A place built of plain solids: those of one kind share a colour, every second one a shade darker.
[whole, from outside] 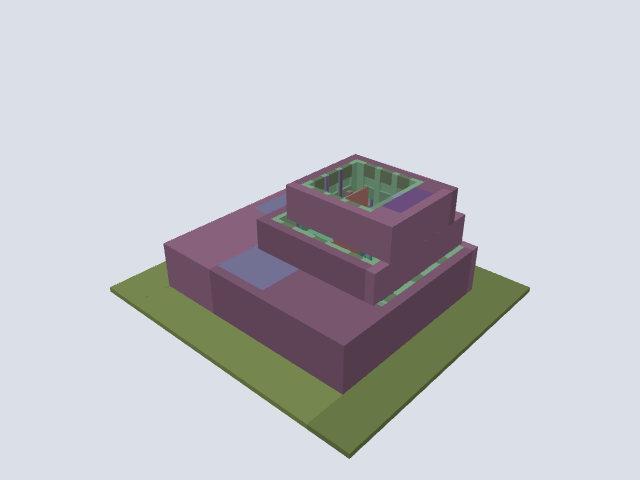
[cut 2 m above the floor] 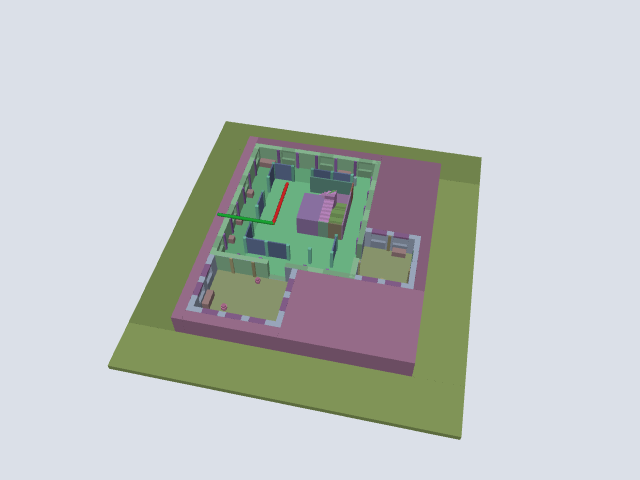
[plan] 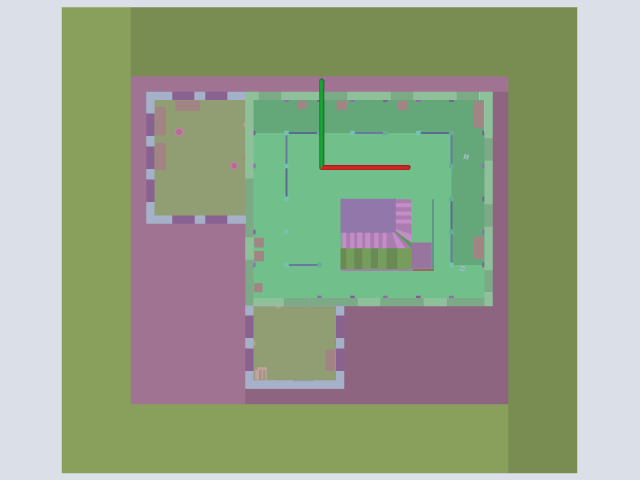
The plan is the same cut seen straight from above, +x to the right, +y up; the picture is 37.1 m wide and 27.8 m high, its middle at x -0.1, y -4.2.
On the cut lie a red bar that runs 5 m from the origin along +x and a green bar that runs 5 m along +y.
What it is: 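The timber main towers of Japanese castles, from general knowledge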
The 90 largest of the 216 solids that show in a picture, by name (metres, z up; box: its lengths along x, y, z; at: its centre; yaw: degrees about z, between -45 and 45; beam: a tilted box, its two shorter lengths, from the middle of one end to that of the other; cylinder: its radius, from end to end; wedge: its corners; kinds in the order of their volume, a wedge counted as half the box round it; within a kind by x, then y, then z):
{
 "wall_fill_storey_1": {"box": [0.9, 7.65, 5.19], "at": [-10.61, 0.56, 2.09]},
 "wall_fill_storey_2": {"box": [6.63, 10.45, 5.19], "at": [-7.75, -8.48, 2.09]},
 "wall_fill_storey_3": {"box": [0.9, 13.26, 3.01], "at": [-3.44, -1.82, 6.19]},
 "wall_fill_storey_4": {"box": [5.74, 0.9, 5.19], "at": [-1.56, -13.26, 2.09]},
 "wall_fill_storey_5": {"box": [0.9, 7.64, 3.3], "at": [-1.53, -1.82, 9.35]},
 "wall_fill_storey_6": {"box": [21.86, 0.9, 5.19], "at": [-0.13, 4.84, 2.09]},
 "wall_fill_storey_7": {"box": [11.46, 0.9, 3.01], "at": [2.73, -8.0, 6.19]},
 "wall_fill_storey_8": {"box": [11.35, 0.9, 3.3], "at": [3.69, -6.09, 9.35]},
 "wall_fill_storey_9": {"box": [11.35, 0.9, 3.3], "at": [3.69, 2.45, 9.35]},
 "wall_fill_storey_10": {"box": [9.5, 5.68, 5.19], "at": [6.05, -10.87, 2.09]},
 "wall_fill_storey_11": {"box": [1.91, 1.43, 3.3], "at": [7.51, -4.93, 9.35]},
 "wall_fill_storey_12": {"box": [1.91, 1.43, 3.3], "at": [7.51, 1.28, 9.35]},
 "wall_fill_storey_13": {"box": [0.9, 13.26, 3.01], "at": [8.91, -1.82, 6.19]},
 "wall_fill_storey_14": {"box": [0.9, 7.64, 3.3], "at": [8.91, -1.82, 9.35]},
 "wall_fill_storey_15": {"box": [0.9, 12.42, 5.19], "at": [10.35, -1.82, 2.09]},
 "ground_garden_1": {"box": [4.0, 27.0, 0.5], "at": [-13.06, -4.21, -0.27]},
 "ground_garden_2": {"box": [21.86, 4.0, 0.5], "at": [-0.13, -15.71, -0.27]},
 "ground_garden_3": {"box": [21.86, 4.0, 0.5], "at": [-0.13, 7.29, -0.27]},
 "ground_garden_4": {"box": [4.0, 27.0, 0.5], "at": [12.8, -4.21, -0.27]},
 "wall_fill_over_annex_1": {"box": [5.77, 7.65, 2.05], "at": [-7.28, 0.56, 3.66]},
 "wall_fill_over_annex_2": {"box": [5.74, 4.82, 1.96], "at": [-1.56, -10.4, 3.71]},
 "wall_storey_1": {"box": [0.48, 2.7, 4.84], "at": [-4.19, -6.69, 2.27]},
 "wall_storey_2": {"box": [0.48, 1.9, 4.84], "at": [-4.19, -3.09, 2.27]},
 "wall_storey_3": {"box": [0.48, 5.03, 4.84], "at": [-4.19, 1.87, 2.27]},
 "wall_storey_4": {"box": [0.79, 0.48, 4.84], "at": [-4.04, 4.15, 2.27]},
 "wall_storey_5": {"box": [2.23, 0.48, 4.84], "at": [-3.31, -7.79, 2.27]},
 "wall_storey_6": {"box": [0.48, 3.17, 3.01], "at": [-2.75, -5.97, 6.19]},
 "wall_storey_7": {"box": [2.52, 0.48, 4.84], "at": [-1.08, 4.15, 2.27]},
 "wall_storey_8": {"box": [0.48, 1.26, 3.3], "at": [-0.84, -5.01, 9.35]},
 "wall_storey_9": {"box": [0.48, 0.61, 3.3], "at": [-0.84, -0.87, 9.35]},
 "wall_storey_10": {"box": [0.48, 1.26, 3.3], "at": [-0.84, 1.37, 9.35]},
 "wall_storey_11": {"box": [1.26, 0.48, 3.3], "at": [-0.46, 1.76, 9.35]},
 "wall_storey_12": {"box": [2.79, 0.48, 4.84], "at": [0.69, -7.79, 2.27]},
 "wall_storey_13": {"box": [2.52, 0.48, 3.01], "at": [0.82, -7.31, 6.19]},
 "wall_storey_14": {"box": [0.61, 0.48, 3.3], "at": [1.78, 1.76, 9.35]},
 "wall_storey_15": {"box": [2.52, 0.48, 4.84], "at": [2.73, 4.15, 2.27]},
 "wall_storey_16": {"box": [0.61, 0.48, 3.3], "at": [3.69, 1.76, 9.35]},
 "wall_storey_17": {"box": [2.52, 0.48, 4.84], "at": [4.64, -7.79, 2.27]},
 "wall_storey_18": {"box": [2.52, 0.48, 3.01], "at": [4.64, -7.31, 6.19]},
 "wall_storey_19": {"box": [1.26, 0.48, 3.3], "at": [5.92, -5.4, 9.35]},
 "wall_storey_20": {"box": [1.26, 0.48, 3.3], "at": [5.92, 1.76, 9.35]},
 "wall_storey_21": {"box": [0.48, 3.28, 3.3], "at": [6.32, -4.0, 9.35]},
 "wall_storey_22": {"box": [0.48, 3.16, 3.3], "at": [6.32, 0.42, 9.35]},
 "wall_storey_23": {"box": [2.52, 0.48, 4.84], "at": [6.55, 4.15, 2.27]},
 "wall_storey_24": {"box": [0.48, 1.26, 3.01], "at": [8.22, -6.92, 6.19]},
 "wall_storey_25": {"box": [2.7, 0.48, 4.84], "at": [8.55, -7.79, 2.27]},
 "wall_storey_26": {"box": [0.79, 0.48, 4.84], "at": [9.51, 4.15, 2.27]},
 "wall_storey_27": {"box": [0.48, 0.79, 4.84], "at": [9.66, -7.64, 2.27]},
 "wall_storey_28": {"box": [0.48, 2.52, 4.84], "at": [9.66, -4.69, 2.27]},
 "wall_storey_29": {"box": [0.48, 2.52, 4.84], "at": [9.66, -0.87, 2.27]},
 "wall_storey_30": {"box": [0.48, 2.7, 4.84], "at": [9.66, 3.04, 2.27]},
 "floor_storey_1": {"box": [1.91, 7.64, 0.55], "at": [-3.0, -1.82, -0.28]},
 "floor_storey_2": {"box": [13.37, 1.91, 0.55], "at": [2.73, -6.6, -0.28]},
 "floor_storey_3": {"box": [9.55, 7.64, 0.55], "at": [2.73, -1.82, -0.28]},
 "floor_storey_4": {"box": [10.5, 7.09, 0.3], "at": [2.73, -0.11, 4.84]},
 "floor_storey_5": {"box": [13.37, 1.91, 0.55], "at": [2.73, 2.95, -0.28]},
 "floor_storey_6": {"box": [1.91, 7.64, 0.55], "at": [8.46, -1.82, -0.28]},
 "floor_annex_1": {"box": [5.25, 6.69, 0.55], "at": [-7.05, 0.56, -0.28]},
 "floor_annex_2": {"box": [4.78, 4.3, 0.55], "at": [-1.56, -10.18, -0.28]},
 "store_1": {"box": [3.2, 1.96, 4.69], "at": [2.68, -2.79, 2.34]},
 "wall_annex_1": {"box": [0.48, 1.26, 2.79], "at": [-9.92, -2.63, 1.24]},
 "wall_annex_2": {"box": [0.48, 1.26, 2.79], "at": [-9.92, 3.76, 1.24]},
 "wall_annex_3": {"box": [1.5, 0.48, 2.79], "at": [-9.41, -3.02, 1.24]},
 "wall_annex_4": {"box": [1.5, 0.48, 2.79], "at": [-9.41, 4.15, 1.24]},
 "wall_annex_5": {"box": [1.06, 0.48, 2.79], "at": [-4.92, -3.02, 1.24]},
 "wall_annex_6": {"box": [1.06, 0.48, 2.79], "at": [-4.92, 4.15, 1.24]},
 "wall_annex_7": {"box": [0.48, 1.02, 2.88], "at": [-4.19, -12.3, 1.29]},
 "wall_annex_8": {"box": [2.81, 0.48, 2.88], "at": [-3.02, -12.57, 1.29]},
 "wall_annex_9": {"box": [1.2, 0.44, 2.1], "at": [-1.02, -12.59, 1.05]},
 "wall_annex_10": {"box": [1.72, 0.48, 2.88], "at": [0.44, -12.57, 1.29]},
 "wall_annex_11": {"box": [0.48, 1.02, 2.88], "at": [1.06, -12.3, 1.29]},
 "step_1": {"box": [0.29, 0.9, 4.84], "at": [1.27, -4.22, 2.37]},
 "step_2": {"box": [0.29, 0.9, 4.64], "at": [1.5, -4.22, 2.27]},
 "step_3": {"box": [0.29, 0.9, 4.44], "at": [1.74, -4.22, 2.17]},
 "step_4": {"box": [0.29, 0.9, 4.24], "at": [1.97, -4.22, 2.07]},
 "step_5": {"box": [0.29, 0.9, 4.04], "at": [2.2, -4.22, 1.97]},
 "step_6": {"box": [0.29, 0.9, 3.84], "at": [2.44, -4.22, 1.87]},
 "step_7": {"box": [0.29, 0.9, 3.64], "at": [2.67, -4.22, 1.77]},
 "step_8": {"wedge": [[4.12, -3.77, -0.05], [4.12, -3.77, 2.0], [4.28, -3.77, -0.05], [4.28, -3.77, 2.0], [4.78, -4.67, -0.05], [4.78, -4.67, 2.0], [5.18, -4.67, -0.05], [5.18, -4.67, 2.0]]},
 "terrace_left_1": {"box": [0.33, 1.2, 3.21], "at": [1.25, -5.27, 1.58]},
 "terrace_left_2": {"box": [0.47, 1.2, 2.81], "at": [1.65, -5.27, 1.38]},
 "terrace_left_3": {"box": [0.47, 1.2, 2.41], "at": [2.12, -5.27, 1.19]},
 "terrace_left_4": {"box": [0.47, 1.2, 2.01], "at": [2.58, -5.27, 0.99]},
 "wall_fill_over_gable3n_1": {"box": [1.95, 4.78, 0.55], "at": [7.49, -1.82, 10.72]},
 "wall_beside_left_1": {"box": [4.2, 0.12, 5.94], "at": [3.18, -5.93, 2.97]},
 "screen_storey_1": {"box": [0.12, 1.64, 4.69], "at": [-2.04, -0.87, 2.34]},
 "screen_storey_2": {"box": [0.12, 1.64, 4.69], "at": [-2.04, 1.04, 2.34]},
 "screen_storey_3": {"box": [0.12, 1.64, 4.69], "at": [7.51, 1.04, 2.34]},
 "wall_foot_1": {"box": [0.12, 4.03, 4.69], "at": [6.44, -3.86, 2.34]},
 "wall_beside_right_1": {"box": [0.12, 3.89, 3.96], "at": [0.76, -0.43, 6.97]}
}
